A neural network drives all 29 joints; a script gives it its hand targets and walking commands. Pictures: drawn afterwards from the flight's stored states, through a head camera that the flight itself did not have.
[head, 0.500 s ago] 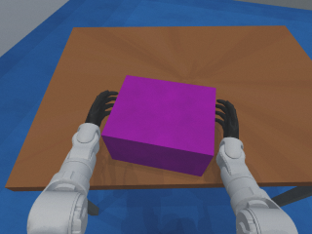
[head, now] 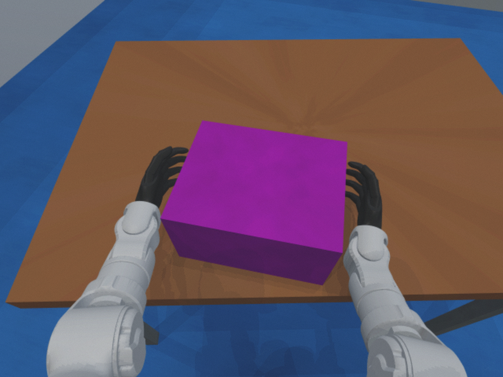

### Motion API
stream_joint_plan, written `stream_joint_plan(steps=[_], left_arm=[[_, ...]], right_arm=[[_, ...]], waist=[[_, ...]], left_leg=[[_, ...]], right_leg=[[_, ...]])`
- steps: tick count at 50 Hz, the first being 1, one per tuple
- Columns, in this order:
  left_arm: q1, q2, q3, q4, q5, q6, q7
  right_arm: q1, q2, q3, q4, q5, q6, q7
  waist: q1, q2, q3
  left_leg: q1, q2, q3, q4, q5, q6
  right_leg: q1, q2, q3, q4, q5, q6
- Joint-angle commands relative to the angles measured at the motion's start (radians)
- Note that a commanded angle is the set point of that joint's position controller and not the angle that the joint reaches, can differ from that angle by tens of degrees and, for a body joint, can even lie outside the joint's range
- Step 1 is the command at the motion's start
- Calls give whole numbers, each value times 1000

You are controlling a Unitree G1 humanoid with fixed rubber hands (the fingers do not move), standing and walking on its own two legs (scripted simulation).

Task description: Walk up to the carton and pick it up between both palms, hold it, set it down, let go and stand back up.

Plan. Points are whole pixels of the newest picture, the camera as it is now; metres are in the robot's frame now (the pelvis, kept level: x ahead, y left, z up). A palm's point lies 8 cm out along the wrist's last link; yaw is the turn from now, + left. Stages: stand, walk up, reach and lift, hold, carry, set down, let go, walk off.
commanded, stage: reach and lift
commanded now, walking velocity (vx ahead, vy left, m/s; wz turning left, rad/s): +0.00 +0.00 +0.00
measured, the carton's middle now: (260, 200) +0.42 -0.03 +0.00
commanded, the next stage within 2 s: none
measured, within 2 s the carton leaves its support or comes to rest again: leaves its support in 0.28 s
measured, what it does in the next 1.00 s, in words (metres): stands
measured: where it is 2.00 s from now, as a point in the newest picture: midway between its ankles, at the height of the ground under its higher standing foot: outside the picture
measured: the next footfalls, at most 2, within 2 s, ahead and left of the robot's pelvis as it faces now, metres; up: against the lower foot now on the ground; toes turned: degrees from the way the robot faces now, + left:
none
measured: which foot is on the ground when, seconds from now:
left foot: down 0.00-1.00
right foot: down 0.00-1.00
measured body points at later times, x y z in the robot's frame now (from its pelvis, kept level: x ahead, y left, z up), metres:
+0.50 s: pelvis -0.01 +0.00 +0.00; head +0.06 +0.00 +0.45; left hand +0.42 +0.13 +0.05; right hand +0.35 -0.21 +0.04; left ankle -0.01 +0.09 -0.74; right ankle -0.04 -0.15 -0.74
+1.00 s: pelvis -0.01 +0.00 +0.00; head +0.03 +0.00 +0.45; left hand +0.42 +0.12 +0.06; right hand +0.36 -0.22 +0.05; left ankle -0.01 +0.09 -0.74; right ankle -0.04 -0.15 -0.74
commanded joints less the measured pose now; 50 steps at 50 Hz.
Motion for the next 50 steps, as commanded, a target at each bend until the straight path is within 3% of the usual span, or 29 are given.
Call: stream_joint_plan(steps=[1,7,16,24,29,33,36,43,50], left_arm=[[-367,-541,-135,56,202,-16,-89],[-411,-573,-175,-6,188,-73,-67],[-453,-585,-200,-56,191,-190,-35],[-475,-573,-185,-60,220,-242,-3],[-459,-569,-175,-59,223,-219,12],[-482,-574,-190,-96,204,-200,19],[-484,-584,-213,-123,189,-181,28],[-448,-641,-313,-225,127,-141,45],[-445,-660,-355,-298,94,-72,46]], right_arm=[[-364,498,244,113,-155,-41,177],[-408,512,281,88,-155,-114,172],[-451,469,276,160,-179,-258,177],[-480,416,276,229,-185,-309,185],[-458,394,284,198,-175,-269,187],[-480,398,308,134,-160,-242,187],[-478,399,326,110,-150,-222,192],[-460,440,425,13,-93,-199,201],[-447,452,524,-56,-31,-130,204]], waist=[[-68,2,-499],[-53,13,-623],[-41,27,-665],[-28,1,-579],[-26,-25,-548],[-21,-29,-595],[-15,-8,-634],[-13,24,-766],[-4,13,-724]], left_leg=[[417,20,-14,5,651,-123],[468,27,-21,38,778,-141],[543,43,-34,61,896,-159],[465,34,-16,6,719,-132],[416,25,-11,-38,578,-108],[397,20,-10,-47,537,-98],[420,24,-16,-36,573,-106],[538,33,-35,24,825,-134],[583,25,-42,12,900,-138]], right_leg=[[122,97,-34,-34,514,-38],[98,105,-41,-26,573,-41],[26,122,-60,-44,538,-51],[2,121,-58,-79,408,-57],[5,117,-49,-101,338,-56],[2,114,-43,-98,330,-52],[-7,115,-42,-93,338,-53],[23,130,-45,-62,508,-48],[115,124,-24,-58,592,-38]])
